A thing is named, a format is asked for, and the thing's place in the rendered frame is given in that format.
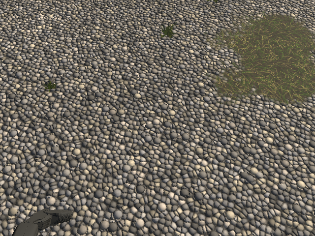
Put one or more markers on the robot left hand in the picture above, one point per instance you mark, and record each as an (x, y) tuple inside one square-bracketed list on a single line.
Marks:
[(41, 220)]

